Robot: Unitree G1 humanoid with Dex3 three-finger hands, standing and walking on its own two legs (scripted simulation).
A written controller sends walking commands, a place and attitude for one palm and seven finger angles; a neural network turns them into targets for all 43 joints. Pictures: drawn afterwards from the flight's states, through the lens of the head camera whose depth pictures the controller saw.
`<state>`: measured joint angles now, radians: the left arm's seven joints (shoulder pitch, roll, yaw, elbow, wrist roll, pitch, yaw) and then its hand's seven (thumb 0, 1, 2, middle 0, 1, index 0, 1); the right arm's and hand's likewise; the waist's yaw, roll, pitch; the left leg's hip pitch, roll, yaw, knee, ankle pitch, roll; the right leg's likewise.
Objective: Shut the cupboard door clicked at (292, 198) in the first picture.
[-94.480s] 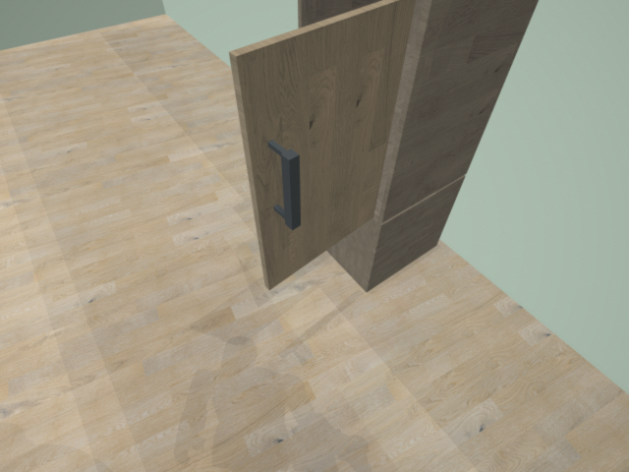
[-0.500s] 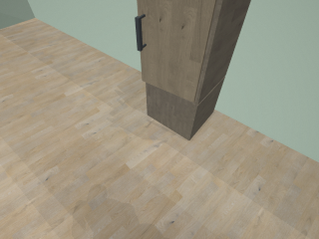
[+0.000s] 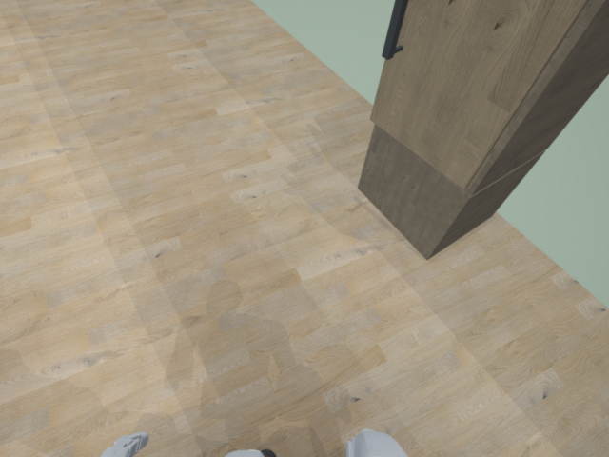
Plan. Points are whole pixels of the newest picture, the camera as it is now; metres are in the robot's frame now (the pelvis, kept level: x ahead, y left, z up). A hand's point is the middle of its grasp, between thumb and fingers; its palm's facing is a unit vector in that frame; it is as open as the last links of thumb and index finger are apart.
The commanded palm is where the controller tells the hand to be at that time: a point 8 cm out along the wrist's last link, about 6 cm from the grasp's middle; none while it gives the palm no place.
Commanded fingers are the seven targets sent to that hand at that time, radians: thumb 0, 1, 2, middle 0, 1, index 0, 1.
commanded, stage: walk to a spot facing it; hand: left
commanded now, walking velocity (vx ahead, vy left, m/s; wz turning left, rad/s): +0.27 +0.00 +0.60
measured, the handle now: (401, 21) +1.07 -0.20 +0.00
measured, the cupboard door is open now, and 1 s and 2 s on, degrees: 6 6 6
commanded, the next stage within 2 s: turn to face it in 1.54 s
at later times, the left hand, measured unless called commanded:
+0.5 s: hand out of the picture +0.00 +0.13 -0.16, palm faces +0.37 -0.89 -0.26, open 7.4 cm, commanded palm none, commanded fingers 0.00 0.90 0.90 -0.20 -0.30 -0.20 -0.30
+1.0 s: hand (122, 361) +0.26 +0.30 -0.16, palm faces +0.55 -0.82 -0.17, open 7.4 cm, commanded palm none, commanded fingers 0.00 0.90 0.90 -0.20 -0.30 -0.20 -0.30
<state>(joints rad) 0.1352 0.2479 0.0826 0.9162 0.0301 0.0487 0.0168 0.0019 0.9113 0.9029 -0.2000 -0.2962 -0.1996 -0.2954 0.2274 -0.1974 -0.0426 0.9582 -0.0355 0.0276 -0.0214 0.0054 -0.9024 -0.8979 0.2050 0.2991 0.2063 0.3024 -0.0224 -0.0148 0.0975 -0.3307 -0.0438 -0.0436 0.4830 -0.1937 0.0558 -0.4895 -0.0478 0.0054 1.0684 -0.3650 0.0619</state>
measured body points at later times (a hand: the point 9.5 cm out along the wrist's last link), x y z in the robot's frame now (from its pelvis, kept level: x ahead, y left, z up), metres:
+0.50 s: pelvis +0.09 -0.04 +0.00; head +0.15 -0.05 +0.45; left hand -0.01 +0.17 -0.14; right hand +0.25 -0.26 -0.16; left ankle +0.10 +0.12 -0.66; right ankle +0.00 -0.16 -0.74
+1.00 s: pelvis +0.26 +0.07 +0.00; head +0.28 +0.11 +0.45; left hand +0.23 +0.34 -0.14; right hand +0.40 -0.11 -0.14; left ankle +0.19 +0.09 -0.74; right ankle +0.44 -0.03 -0.66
